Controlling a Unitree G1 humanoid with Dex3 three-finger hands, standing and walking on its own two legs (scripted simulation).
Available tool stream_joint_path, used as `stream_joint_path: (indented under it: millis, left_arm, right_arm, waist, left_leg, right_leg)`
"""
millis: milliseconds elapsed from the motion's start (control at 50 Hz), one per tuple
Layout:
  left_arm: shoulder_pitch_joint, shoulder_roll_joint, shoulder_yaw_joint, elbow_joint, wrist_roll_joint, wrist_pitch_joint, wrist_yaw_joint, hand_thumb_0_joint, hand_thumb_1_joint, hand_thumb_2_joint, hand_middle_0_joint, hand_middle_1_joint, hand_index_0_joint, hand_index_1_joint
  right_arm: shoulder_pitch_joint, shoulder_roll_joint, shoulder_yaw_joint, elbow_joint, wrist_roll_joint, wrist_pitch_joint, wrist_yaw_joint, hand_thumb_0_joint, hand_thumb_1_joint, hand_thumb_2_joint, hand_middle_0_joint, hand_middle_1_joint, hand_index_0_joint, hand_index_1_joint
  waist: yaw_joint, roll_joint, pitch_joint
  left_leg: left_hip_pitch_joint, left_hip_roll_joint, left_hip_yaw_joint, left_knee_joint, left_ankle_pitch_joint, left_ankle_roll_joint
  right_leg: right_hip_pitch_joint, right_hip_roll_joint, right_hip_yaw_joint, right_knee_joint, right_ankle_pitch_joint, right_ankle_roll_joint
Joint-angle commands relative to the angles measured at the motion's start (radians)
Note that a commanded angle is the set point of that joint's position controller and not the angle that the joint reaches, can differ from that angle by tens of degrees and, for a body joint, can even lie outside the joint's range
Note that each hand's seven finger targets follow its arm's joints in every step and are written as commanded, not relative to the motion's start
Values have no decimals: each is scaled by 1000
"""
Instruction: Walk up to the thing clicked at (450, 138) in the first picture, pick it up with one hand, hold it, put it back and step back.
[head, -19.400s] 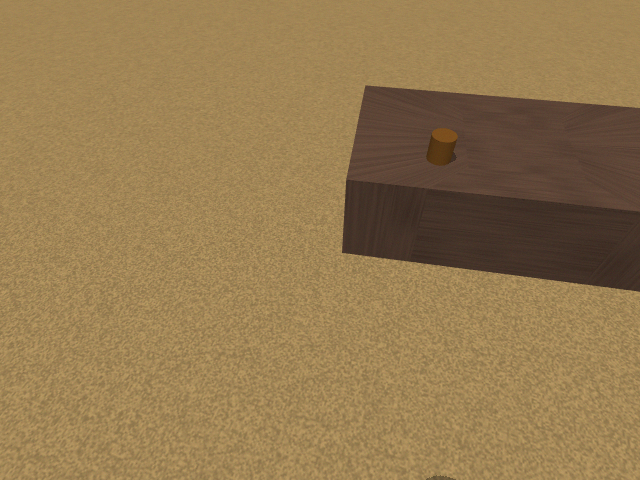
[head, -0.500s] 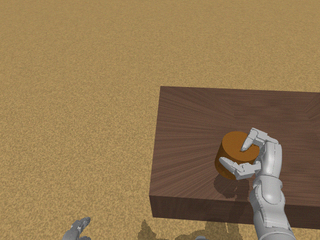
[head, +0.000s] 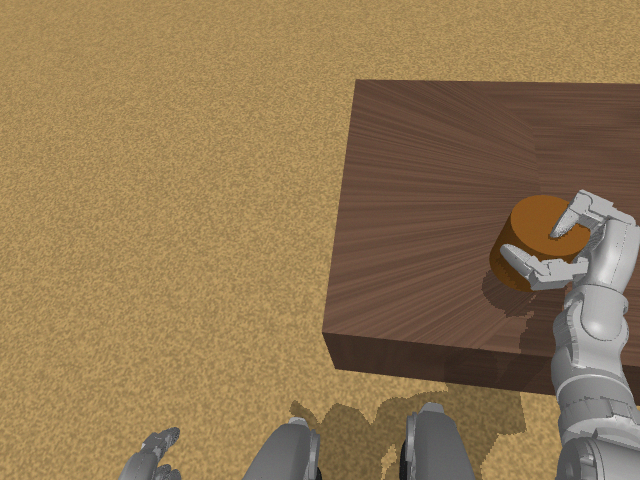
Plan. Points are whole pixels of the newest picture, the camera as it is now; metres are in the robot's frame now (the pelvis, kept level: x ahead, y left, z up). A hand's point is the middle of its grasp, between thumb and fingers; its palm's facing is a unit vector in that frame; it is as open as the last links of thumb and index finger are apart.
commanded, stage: crouch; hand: right
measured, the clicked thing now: (534, 245) +0.42 -0.23 -0.03
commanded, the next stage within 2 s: lower in 0.86 s
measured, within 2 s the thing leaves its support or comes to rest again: rests again in 1.74 s
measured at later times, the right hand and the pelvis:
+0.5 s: hand (537, 231) +0.47 -0.26 -0.07, palm faces +0.33 +0.94 +0.00, open 7.0 cm; pelvis -0.02 -0.01 -0.07, yaw +3 degrees
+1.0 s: hand (528, 226) +0.50 -0.26 -0.11, palm faces +0.32 +0.95 +0.00, open 6.9 cm; pelvis -0.02 +0.00 -0.11, yaw +4 degrees
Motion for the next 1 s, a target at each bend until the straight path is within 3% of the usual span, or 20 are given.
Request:
stream_joint_path:
  millis: [0,60,100,120,140,240,280,300,400,440,500,540,660,700,760,800,820,880,920,980]
  left_arm:
    - [108,185,60,-56,2,-8,6,0,856,939,-186,-289,-169,-308]
    - [105,179,47,-63,-3,5,-2,0,851,941,-190,-290,-170,-311]
    - [117,198,54,-56,1,17,-9,0,859,929,-194,-291,-177,-308]
    - [99,180,28,-72,-1,22,-14,0,859,929,-193,-291,-177,-308]
    - [117,198,53,-64,1,26,-14,0,864,932,-194,-292,-178,-309]
    - [131,189,46,-45,4,36,-20,0,867,931,-193,-291,-178,-307]
    - [133,176,36,-43,10,40,-24,0,862,931,-194,-291,-178,-308]
    - [135,177,35,-43,8,41,-23,0,861,937,-193,-290,-175,-308]
    - [125,185,35,-35,17,40,-19,0,862,936,-195,-292,-178,-310]
    - [130,201,36,-39,13,40,-16,0,868,934,-194,-291,-178,-308]
    - [123,191,21,-41,13,40,-18,0,875,923,-196,-294,-183,-307]
    - [134,203,30,-38,12,38,-14,0,877,924,-195,-293,-182,-306]
    - [136,197,15,-39,18,44,-14,0,868,928,-193,-293,-179,-307]
    - [141,212,23,-39,17,51,-8,0,873,930,-193,-293,-180,-307]
    - [125,186,2,-43,18,49,-15,0,867,931,-194,-295,-180,-310]
    - [127,201,8,-51,16,51,-10,0,863,933,-197,-293,-181,-309]
    - [142,211,16,-44,17,55,-8,0,870,927,-195,-296,-183,-308]
    - [136,207,12,-40,19,56,-11,0,869,927,-196,-299,-186,-310]
    - [146,212,16,-38,15,56,-8,0,871,932,-196,-299,-185,-311]
    - [145,203,9,-38,16,58,-11,0,860,937,-197,-294,-180,-312]
  right_arm:
    - [-486,-223,-27,-235,18,-121,49,0,-142,-1328,1308,1463,1354,1463]
    - [-384,-217,-54,-53,11,-90,69,0,-179,-1299,1295,1430,1334,1430]
    - [-499,-308,-103,-174,10,-104,68,0,-163,-1292,1290,1424,1330,1424]
    - [-423,-310,-116,-63,4,-90,70,0,-195,-1293,1302,1425,1338,1426]
    - [-503,-291,-98,-187,14,-100,71,0,-168,-1290,1299,1426,1337,1426]
    - [-487,-335,-152,-89,1,-97,56,0,-201,-1312,1327,1452,1364,1452]
    - [-626,-385,-160,-201,-8,-120,50,0,-217,-1315,1327,1450,1363,1450]
    - [-592,-408,-181,-168,-14,-115,48,0,-203,-1313,1325,1450,1362,1450]
    - [-632,-350,-119,-89,-21,-100,75,0,-187,-1324,1314,1454,1355,1455]
    - [-661,-408,-139,-87,-30,-90,77,0,-180,-1324,1316,1457,1357,1457]
    - [-656,-383,-125,-13,-30,-75,84,0,-178,-1314,1301,1443,1342,1443]
    - [-719,-431,-158,-75,-17,-78,78,0,-208,-1325,1321,1457,1359,1457]
    - [-717,-463,-162,-47,-30,-59,85,0,-236,-1348,1342,1478,1380,1478]
    - [-773,-541,-196,-130,-33,-64,81,0,-240,-1360,1347,1488,1387,1489]
    - [-699,-431,-152,-2,-22,-43,99,0,-244,-1368,1351,1495,1391,1495]
    - [-755,-534,-189,-83,-27,-48,99,0,-221,-1351,1334,1478,1375,1478]
    - [-777,-548,-196,-84,-30,-43,100,0,-219,-1357,1337,1485,1378,1485]
    - [-765,-505,-171,-62,-19,-33,109,0,-230,-1360,1334,1483,1374,1483]
    - [-756,-550,-204,-65,-18,-30,106,0,-212,-1344,1319,1467,1360,1467]
    - [-726,-518,-193,-17,-17,-17,113,0,-206,-1345,1323,1472,1363,1473]
  waist:
    - [2,-184,-572]
    - [14,-134,-531]
    - [-8,-196,-607]
    - [-11,-187,-578]
    - [-2,-183,-613]
    - [10,-172,-589]
    - [21,-223,-647]
    - [10,-215,-646]
    - [51,-221,-612]
    - [46,-242,-635]
    - [53,-234,-604]
    - [47,-241,-621]
    - [43,-270,-668]
    - [28,-311,-714]
    - [55,-254,-641]
    - [32,-293,-703]
    - [47,-271,-709]
    - [49,-288,-688]
    - [42,-261,-696]
    - [51,-244,-670]
  left_leg:
    - [-66,-18,9,-107,357,14]
    - [-92,-24,23,-88,348,16]
    - [-120,-27,27,-52,332,26]
    - [-125,-26,29,-48,326,24]
    - [-132,-29,30,-38,331,25]
    - [-187,-34,36,4,298,28]
    - [-198,-32,29,23,298,28]
    - [-206,-33,32,30,290,29]
    - [-289,-38,33,53,233,31]
    - [-323,-39,40,68,182,36]
    - [-368,-39,48,91,141,36]
    - [-362,-40,43,94,150,35]
    - [-382,-44,49,151,206,36]
    - [-380,-43,43,155,210,38]
    - [-393,-46,49,161,217,32]
    - [-388,-48,43,166,217,36]
    - [-376,-49,42,157,222,32]
    - [-405,-49,44,179,214,34]
    - [-389,-51,42,176,224,31]
    - [-390,-51,43,193,240,29]
  right_leg:
    - [518,25,31,-8,343,-42]
    - [436,22,42,16,320,-48]
    - [470,19,55,24,338,-41]
    - [448,21,51,37,332,-42]
    - [452,16,57,47,337,-44]
    - [371,12,64,85,288,-47]
    - [372,14,61,111,276,-47]
    - [366,12,65,111,268,-46]
    - [290,11,68,154,188,-52]
    - [302,7,82,149,147,-45]
    - [265,2,101,155,93,-40]
    - [246,3,93,172,89,-42]
    - [252,-2,98,220,188,-40]
    - [272,-3,91,231,197,-41]
    - [196,-2,90,252,176,-46]
    - [206,1,80,261,183,-48]
    - [207,0,77,270,180,-51]
    - [190,-2,78,287,178,-50]
    - [166,-2,74,301,177,-54]
    - [126,-3,73,317,184,-56]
